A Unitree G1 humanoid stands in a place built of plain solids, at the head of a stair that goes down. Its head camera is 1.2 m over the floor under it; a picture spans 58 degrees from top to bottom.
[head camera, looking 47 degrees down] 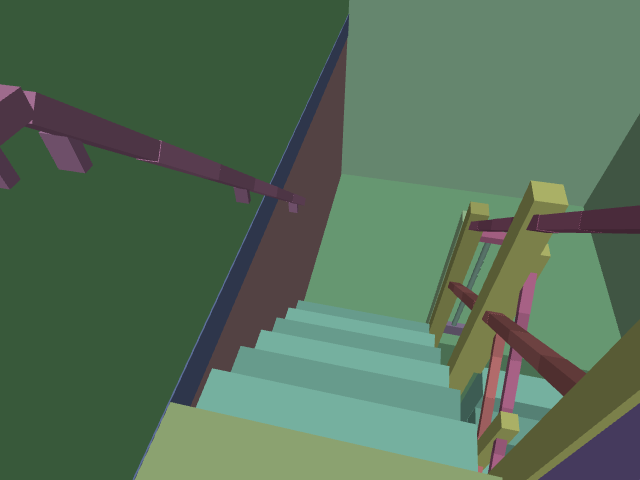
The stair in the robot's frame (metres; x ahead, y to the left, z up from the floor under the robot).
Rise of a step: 0.21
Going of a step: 0.21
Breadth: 0.90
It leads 12 degrees to the right of straight ahead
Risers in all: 7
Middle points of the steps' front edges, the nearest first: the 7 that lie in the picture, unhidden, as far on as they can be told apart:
0.40 -0.02 0.00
0.61 -0.06 -0.21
0.81 -0.11 -0.42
1.02 -0.15 -0.63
1.23 -0.20 -0.85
1.44 -0.24 -1.06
1.64 -0.29 -1.27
